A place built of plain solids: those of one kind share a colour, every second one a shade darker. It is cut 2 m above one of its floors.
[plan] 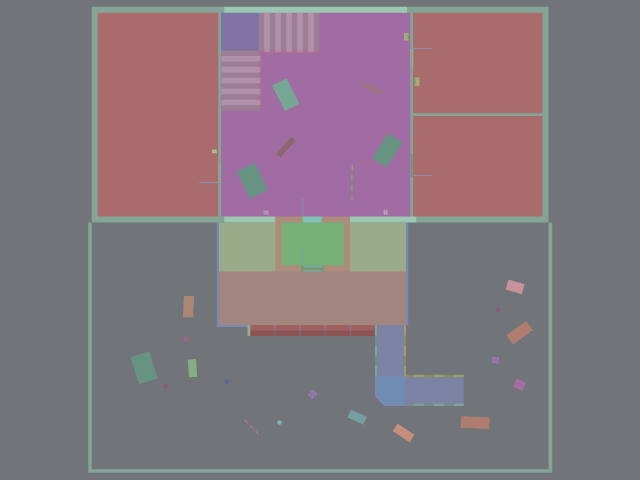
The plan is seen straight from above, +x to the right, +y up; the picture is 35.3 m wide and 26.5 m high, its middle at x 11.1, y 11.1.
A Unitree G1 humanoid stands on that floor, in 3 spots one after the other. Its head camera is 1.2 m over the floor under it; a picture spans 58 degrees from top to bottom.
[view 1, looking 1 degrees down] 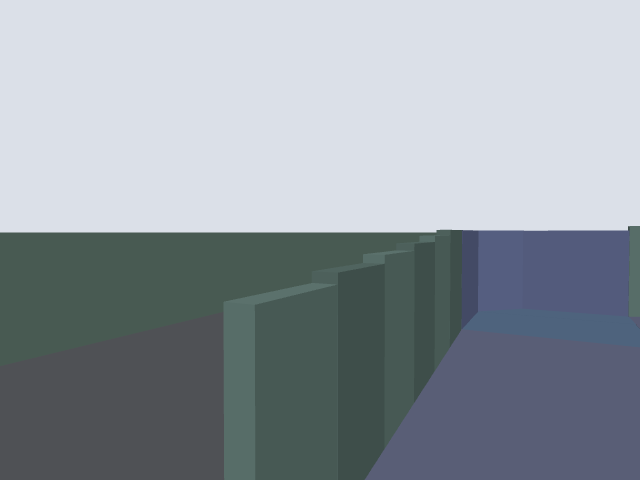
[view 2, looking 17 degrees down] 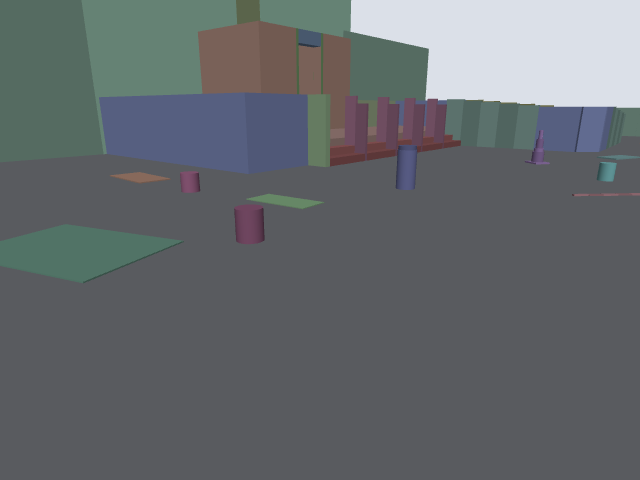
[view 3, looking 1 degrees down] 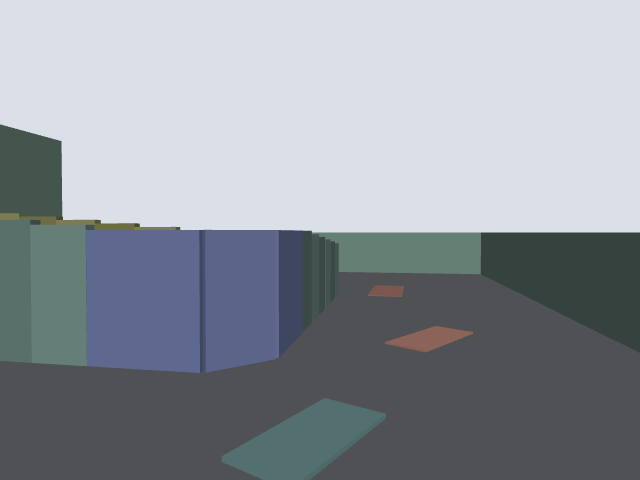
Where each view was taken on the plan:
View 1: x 20.04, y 2.80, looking -152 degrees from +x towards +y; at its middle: wall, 9.27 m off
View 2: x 0.00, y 0.00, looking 40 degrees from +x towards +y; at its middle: ground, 4.10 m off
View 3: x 10.69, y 0.84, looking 10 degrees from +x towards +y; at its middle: rampguard_ramp_left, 6.35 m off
